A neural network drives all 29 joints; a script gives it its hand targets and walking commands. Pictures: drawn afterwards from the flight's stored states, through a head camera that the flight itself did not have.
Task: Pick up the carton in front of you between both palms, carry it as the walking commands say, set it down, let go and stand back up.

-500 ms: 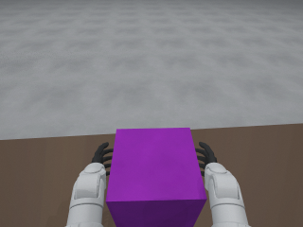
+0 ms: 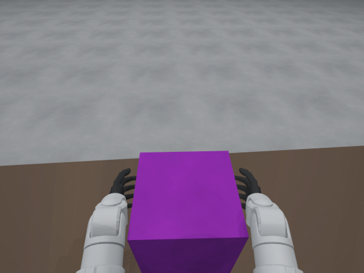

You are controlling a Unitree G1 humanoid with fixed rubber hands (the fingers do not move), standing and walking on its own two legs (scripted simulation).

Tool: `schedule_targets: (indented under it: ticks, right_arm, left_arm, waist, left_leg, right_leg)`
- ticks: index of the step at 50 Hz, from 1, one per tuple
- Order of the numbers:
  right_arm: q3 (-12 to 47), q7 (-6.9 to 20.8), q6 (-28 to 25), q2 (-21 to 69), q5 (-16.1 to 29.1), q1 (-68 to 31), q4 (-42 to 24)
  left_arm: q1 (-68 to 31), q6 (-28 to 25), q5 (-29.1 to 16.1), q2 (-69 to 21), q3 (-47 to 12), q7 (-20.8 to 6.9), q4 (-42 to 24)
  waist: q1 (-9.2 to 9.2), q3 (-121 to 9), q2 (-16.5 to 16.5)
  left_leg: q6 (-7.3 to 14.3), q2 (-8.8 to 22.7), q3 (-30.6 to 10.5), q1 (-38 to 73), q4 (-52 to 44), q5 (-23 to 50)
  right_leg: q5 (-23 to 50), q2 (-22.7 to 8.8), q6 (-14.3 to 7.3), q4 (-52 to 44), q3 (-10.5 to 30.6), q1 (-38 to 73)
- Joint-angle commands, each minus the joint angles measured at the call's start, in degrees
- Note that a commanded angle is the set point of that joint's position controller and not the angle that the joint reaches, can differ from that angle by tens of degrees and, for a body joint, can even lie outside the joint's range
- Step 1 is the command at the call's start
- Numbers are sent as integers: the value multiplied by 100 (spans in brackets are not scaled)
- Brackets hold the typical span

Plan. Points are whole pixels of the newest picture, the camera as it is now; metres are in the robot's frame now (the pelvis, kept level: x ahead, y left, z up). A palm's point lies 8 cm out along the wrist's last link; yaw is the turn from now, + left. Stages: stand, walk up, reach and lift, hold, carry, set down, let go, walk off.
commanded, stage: hold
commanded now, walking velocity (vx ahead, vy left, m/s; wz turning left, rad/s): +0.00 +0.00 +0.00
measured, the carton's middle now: (185, 216) +0.29 +0.00 -0.02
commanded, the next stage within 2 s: carry in 0.66 s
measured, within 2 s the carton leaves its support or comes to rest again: neither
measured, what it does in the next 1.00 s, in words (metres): shifts its weight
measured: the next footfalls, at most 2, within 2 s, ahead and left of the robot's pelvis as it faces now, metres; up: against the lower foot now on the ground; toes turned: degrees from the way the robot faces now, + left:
left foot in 1.08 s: +0.15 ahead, +0.09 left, +0.00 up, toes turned +7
right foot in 1.38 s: +0.40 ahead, -0.14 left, +0.00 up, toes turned -12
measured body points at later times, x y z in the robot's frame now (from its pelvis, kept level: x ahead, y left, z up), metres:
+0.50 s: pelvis +0.00 +0.00 +0.00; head -0.04 +0.00 +0.45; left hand +0.30 +0.15 +0.04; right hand +0.30 -0.15 +0.04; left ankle +0.02 +0.13 -0.74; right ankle +0.01 -0.13 -0.74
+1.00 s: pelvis +0.07 -0.02 -0.01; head +0.04 -0.02 +0.44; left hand +0.36 +0.13 +0.07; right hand +0.36 -0.17 +0.07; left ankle +0.04 +0.11 -0.73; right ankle +0.01 -0.14 -0.74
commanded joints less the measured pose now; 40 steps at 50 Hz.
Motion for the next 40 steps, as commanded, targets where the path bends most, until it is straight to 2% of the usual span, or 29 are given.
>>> schedule_targets:
  ticks: [1, 13, 32, 33, 35, 36, 37, 39, 40]
  right_arm:
    - [3319, 1297, -151, 5296, 1533, -2893, -290]
    - [3390, 1253, -132, 5261, 1562, -2660, -479]
    - [3318, 1274, -146, 5287, 1516, -2909, -303]
    - [3326, 1284, -121, 5292, 1515, -3007, -384]
    - [3424, 1244, -92, 5255, 1616, -3019, -574]
    - [3560, 1210, -60, 5281, 1711, -3082, -758]
    - [3683, 1171, -11, 5297, 1786, -3140, -940]
    - [3927, 1069, 152, 5269, 1933, -3072, -1277]
    - [4057, 1007, 262, 5235, 2007, -2961, -1464]
  left_arm:
    - [-2966, -214, -1573, -5287, -3365, -1323, -381]
    - [-2763, -201, -1612, -5199, -3434, -1315, -586]
    - [-3017, -216, -1587, -5231, -3374, -1339, -405]
    - [-3100, -200, -1598, -5230, -3375, -1335, -482]
    - [-3144, -169, -1698, -5257, -3512, -1309, -674]
    - [-3242, -138, -1790, -5298, -3658, -1284, -851]
    - [-3315, -96, -1870, -5301, -3762, -1255, -1030]
    - [-3276, 51, -2063, -5276, -4035, -1176, -1382]
    - [-3227, 166, -2168, -5246, -4193, -1126, -1584]
  waist:
    - [10, -1447, 25]
    - [13, -1434, 16]
    - [12, -1355, 20]
    - [31, -1292, 33]
    - [24, -1300, 77]
    - [8, -1234, 92]
    - [-2, -1259, 154]
    - [-11, -1695, 356]
    - [-32, -1912, 495]
  left_leg:
    - [-40, -325, 355, 477, -287, 976]
    - [-34, -344, 337, 492, -294, 1138]
    - [-17, -322, 353, 365, -276, 706]
    - [123, 665, 152, -402, 133, -112]
    - [166, 602, -85, -850, -197, -2454]
    - [202, 610, -97, -994, -200, -3016]
    - [241, 682, -103, -998, -179, -2882]
    - [340, 860, -157, -763, -213, -2224]
    - [427, 1004, -317, -604, -314, -2226]
  right_leg:
    - [1009, 338, 34, -349, -386, 142]
    - [1201, 340, 50, -354, -342, 193]
    - [748, 321, 19, -333, -368, 65]
    - [-72, -610, -94, 84, -106, -635]
    - [-2336, -534, -165, -187, 82, -1057]
    - [-2809, -486, -189, -126, 38, -1269]
    - [-2559, -473, -187, 40, -71, -1363]
    - [-1573, -370, -148, 583, -505, -1342]
    - [-1342, -296, -115, 844, -710, -1399]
